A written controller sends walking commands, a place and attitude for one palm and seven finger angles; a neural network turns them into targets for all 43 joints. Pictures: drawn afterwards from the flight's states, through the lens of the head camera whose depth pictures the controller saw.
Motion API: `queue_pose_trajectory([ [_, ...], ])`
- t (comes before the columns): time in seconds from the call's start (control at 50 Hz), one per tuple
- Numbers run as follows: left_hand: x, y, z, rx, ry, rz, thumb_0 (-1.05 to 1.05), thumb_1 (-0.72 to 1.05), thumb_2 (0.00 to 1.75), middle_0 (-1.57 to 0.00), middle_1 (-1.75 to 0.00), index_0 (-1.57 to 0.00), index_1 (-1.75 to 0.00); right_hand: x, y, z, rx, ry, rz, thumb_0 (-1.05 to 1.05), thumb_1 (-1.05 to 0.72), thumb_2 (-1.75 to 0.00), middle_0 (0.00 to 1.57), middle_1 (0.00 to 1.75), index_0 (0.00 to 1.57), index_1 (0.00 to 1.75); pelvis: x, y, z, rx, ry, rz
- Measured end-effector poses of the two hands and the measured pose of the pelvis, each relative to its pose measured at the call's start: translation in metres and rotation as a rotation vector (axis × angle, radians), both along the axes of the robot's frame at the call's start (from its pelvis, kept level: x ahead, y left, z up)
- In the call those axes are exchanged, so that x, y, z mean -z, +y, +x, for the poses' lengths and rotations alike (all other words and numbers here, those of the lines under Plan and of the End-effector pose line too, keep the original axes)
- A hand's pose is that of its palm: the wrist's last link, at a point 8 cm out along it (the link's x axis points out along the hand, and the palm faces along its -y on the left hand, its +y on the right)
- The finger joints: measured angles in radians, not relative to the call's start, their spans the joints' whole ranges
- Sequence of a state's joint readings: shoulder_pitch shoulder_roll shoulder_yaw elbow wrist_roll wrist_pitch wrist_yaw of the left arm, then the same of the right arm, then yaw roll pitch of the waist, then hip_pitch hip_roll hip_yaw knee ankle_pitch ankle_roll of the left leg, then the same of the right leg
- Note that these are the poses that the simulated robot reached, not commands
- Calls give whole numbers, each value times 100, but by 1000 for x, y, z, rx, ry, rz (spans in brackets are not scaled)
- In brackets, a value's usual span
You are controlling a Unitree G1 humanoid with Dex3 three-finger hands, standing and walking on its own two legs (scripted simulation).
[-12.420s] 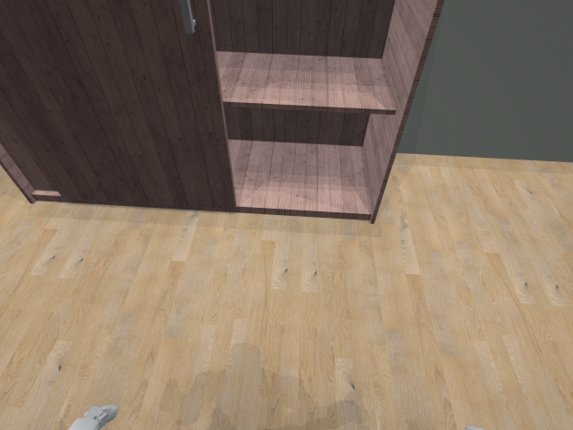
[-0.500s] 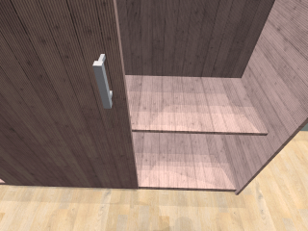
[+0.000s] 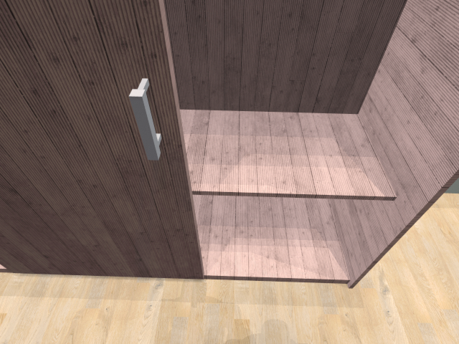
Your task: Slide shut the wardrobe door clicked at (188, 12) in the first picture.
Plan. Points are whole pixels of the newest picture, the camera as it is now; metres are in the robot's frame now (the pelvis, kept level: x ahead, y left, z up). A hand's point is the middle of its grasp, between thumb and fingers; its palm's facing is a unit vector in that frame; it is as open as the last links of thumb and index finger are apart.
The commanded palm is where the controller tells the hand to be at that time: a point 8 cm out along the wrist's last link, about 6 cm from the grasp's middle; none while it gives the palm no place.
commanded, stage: raise the hand with hooked fingers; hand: left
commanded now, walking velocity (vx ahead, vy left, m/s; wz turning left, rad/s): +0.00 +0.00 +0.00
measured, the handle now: (149, 120) +0.47 +0.18 +0.15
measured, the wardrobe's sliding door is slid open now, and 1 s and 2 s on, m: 0.64 0.64 0.64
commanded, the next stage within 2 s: none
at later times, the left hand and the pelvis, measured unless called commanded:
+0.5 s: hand (124, 339) +0.14 +0.18 -0.03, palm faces +0.18 -0.98 -0.09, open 9.1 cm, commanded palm +0.13 +0.23 +0.01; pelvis -0.01 -0.05 -0.06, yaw +3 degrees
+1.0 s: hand (94, 273) +0.20 +0.22 +0.07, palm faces +0.14 -0.99 -0.08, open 12.2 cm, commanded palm +0.17 +0.26 +0.08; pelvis -0.01 -0.04 -0.03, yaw +3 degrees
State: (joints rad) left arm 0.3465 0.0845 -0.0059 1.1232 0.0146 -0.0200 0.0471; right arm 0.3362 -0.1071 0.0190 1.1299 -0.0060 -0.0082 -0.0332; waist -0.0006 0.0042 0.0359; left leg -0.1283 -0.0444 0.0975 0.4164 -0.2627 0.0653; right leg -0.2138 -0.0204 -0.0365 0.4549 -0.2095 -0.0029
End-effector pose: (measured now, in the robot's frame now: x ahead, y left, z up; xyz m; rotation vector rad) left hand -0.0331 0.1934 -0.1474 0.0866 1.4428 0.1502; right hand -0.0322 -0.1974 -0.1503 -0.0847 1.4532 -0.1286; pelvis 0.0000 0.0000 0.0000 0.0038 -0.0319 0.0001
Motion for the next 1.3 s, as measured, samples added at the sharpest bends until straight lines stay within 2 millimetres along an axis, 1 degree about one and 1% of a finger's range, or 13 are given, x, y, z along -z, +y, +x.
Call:
queue_pose_trajectory([
  [0.06, -24, 26, 34, -39, -161, 101, 7, 96, 89, -21, -30, -21, -31, -9, -15, 19, -16, -175, -51, 2, -92, -89, 21, 30, 20, 30, 3, -4, -1, 7, 12, 17],
  [0.12, -65, 47, 92, -55, -446, 195, 8, 96, 88, -21, -31, -20, -32, -17, -43, 47, -6, -357, -113, 3, -93, -89, 21, 30, 21, 30, 5, -6, -2, -12, 34, 17],
  [0.22, -145, 28, 201, 13, -1022, 155, 6, 86, 85, -20, -36, -20, -37, -44, -84, 115, -79, -666, -221, 3, -93, -89, 21, 30, 20, 30, 13, -12, -6, -44, 87, 5],
  [0.28, -169, 7, 234, 28, -1307, 19, 4, 78, 83, -21, -40, -20, -41, -64, -98, 155, -119, -814, -249, 3, -92, -89, 20, 30, 20, 30, 23, -20, -8, -32, 134, 8],
  [0.36, -156, -3, 223, 88, -1456, -84, 2, 68, 79, -22, -45, -22, -46, -81, -105, 202, -174, -949, -243, 2, -91, -89, 20, 30, 20, 30, 41, -33, -8, -19, 174, 13],
  [0.46, -123, 22, 163, 92, -1264, 18, 1, 55, 74, -23, -53, -23, -54, -77, -93, 246, -249, -1011, -185, 2, -91, -90, 20, 30, 20, 30, 57, -44, -8, -39, 181, 4],
  [0.56, -151, 47, 131, -6, -1361, 170, 2, 43, 69, -24, -60, -24, -61, -53, -65, 260, -329, -1000, -96, 1, -91, -90, 20, 30, 20, 30, 63, -51, -11, -90, 182, -29],
  [0.66, -181, 37, 165, 113, -1528, 108, 1, 31, 64, -24, -68, -24, -68, -24, -44, 242, -344, -919, -18, 2, -91, -89, 21, 30, 20, 30, 63, -56, -20, -109, 175, -42],
  [0.76, -182, 36, 209, 233, -1363, -17, 1, 19, 59, -25, -75, -25, -76, -19, -51, 207, -236, -826, -17, 2, -90, -89, 21, 30, 21, 30, 51, -58, -18, -83, 159, -17],
  [0.92, -222, 69, 209, 79, -1442, 95, 1, 1, 51, -27, -87, -27, -88, -38, -94, 172, -145, -774, -144, 2, -90, -89, 21, 30, 21, 30, 33, -49, -7, -57, 129, -7],
  [1.02, -222, 73, 207, 108, -1441, 71, 0, -11, 46, -27, -95, -27, -95, -50, -105, 175, -174, -778, -207, 2, -90, -89, 21, 30, 20, 30, 29, -40, -9, -61, 106, -15],
  [1.1, -220, 78, 215, 134, -1410, 37, 0, -21, 42, -28, -101, -28, -102, -62, -97, 187, -190, -820, -223, 2, -91, -90, 20, 30, 20, 30, 25, -34, -10, -62, 85, -20],
  [1.3, -280, 112, 232, 119, -1546, 99, 0, -42, 33, -30, -114, -30, -115, -85, -40, 223, -244, -944, -111, 2, -90, -89, 20, 30, 20, 30, 12, -21, -4, -69, 33, -29],
])
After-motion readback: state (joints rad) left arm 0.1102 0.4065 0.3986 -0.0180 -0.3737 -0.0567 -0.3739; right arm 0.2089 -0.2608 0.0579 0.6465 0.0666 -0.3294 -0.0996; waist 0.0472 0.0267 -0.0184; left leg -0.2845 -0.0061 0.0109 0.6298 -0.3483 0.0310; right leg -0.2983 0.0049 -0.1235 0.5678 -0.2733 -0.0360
